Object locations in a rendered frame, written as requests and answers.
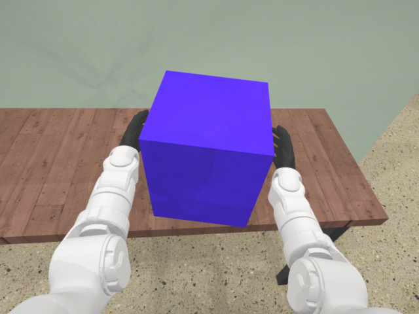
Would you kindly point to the robot right upper arm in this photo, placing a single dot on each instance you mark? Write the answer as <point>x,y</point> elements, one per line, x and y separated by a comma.
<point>322,286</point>

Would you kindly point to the left robot hand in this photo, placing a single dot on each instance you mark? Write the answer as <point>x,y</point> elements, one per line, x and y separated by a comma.
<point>131,135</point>

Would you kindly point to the robot left forearm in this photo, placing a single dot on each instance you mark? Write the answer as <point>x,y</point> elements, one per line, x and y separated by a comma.
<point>111,199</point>

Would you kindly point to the table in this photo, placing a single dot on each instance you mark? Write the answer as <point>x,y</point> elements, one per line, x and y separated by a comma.
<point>51,158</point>

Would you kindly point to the carton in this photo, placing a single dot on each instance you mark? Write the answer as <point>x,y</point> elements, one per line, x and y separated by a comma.
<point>207,146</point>

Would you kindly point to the robot left upper arm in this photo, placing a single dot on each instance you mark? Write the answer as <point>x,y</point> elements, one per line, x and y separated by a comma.
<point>85,274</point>

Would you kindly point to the right robot hand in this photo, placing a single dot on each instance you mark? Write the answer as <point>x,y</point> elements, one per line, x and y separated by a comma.
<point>284,151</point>

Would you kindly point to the robot right forearm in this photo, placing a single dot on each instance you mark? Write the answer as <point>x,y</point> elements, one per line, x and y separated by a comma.
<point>296,222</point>

